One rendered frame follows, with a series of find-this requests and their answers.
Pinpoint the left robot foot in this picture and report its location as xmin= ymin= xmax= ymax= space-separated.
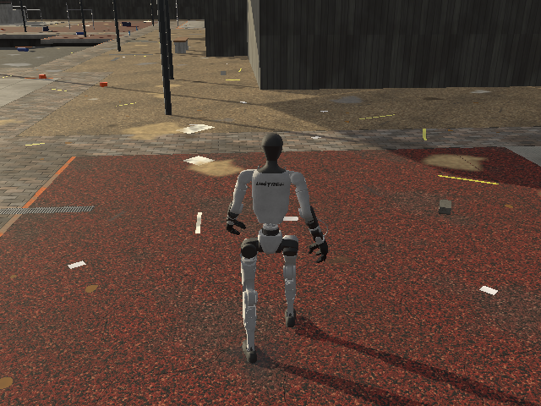
xmin=242 ymin=340 xmax=257 ymax=364

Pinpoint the robot left hand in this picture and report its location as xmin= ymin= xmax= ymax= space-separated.
xmin=227 ymin=220 xmax=246 ymax=235

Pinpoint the right robot foot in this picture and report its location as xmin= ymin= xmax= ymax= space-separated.
xmin=285 ymin=308 xmax=296 ymax=327

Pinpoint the right robot upper arm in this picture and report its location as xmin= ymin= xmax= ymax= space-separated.
xmin=289 ymin=171 xmax=312 ymax=219

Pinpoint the right robot forearm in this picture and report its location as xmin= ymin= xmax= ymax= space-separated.
xmin=305 ymin=206 xmax=325 ymax=244

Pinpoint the robot foot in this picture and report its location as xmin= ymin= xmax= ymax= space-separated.
xmin=285 ymin=308 xmax=296 ymax=327
xmin=242 ymin=340 xmax=257 ymax=364

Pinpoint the left robot upper arm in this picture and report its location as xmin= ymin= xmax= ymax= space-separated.
xmin=230 ymin=169 xmax=254 ymax=214

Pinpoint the robot right hand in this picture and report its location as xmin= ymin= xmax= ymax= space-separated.
xmin=309 ymin=241 xmax=328 ymax=263

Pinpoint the left robot forearm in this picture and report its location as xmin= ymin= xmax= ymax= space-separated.
xmin=227 ymin=202 xmax=239 ymax=225

